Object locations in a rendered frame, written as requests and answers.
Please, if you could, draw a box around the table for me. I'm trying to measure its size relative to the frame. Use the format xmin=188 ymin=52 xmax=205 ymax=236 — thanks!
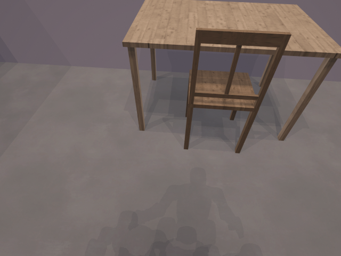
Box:
xmin=122 ymin=0 xmax=341 ymax=141

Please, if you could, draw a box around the chair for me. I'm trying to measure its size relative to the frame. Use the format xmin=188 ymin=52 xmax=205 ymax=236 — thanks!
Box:
xmin=184 ymin=28 xmax=291 ymax=153

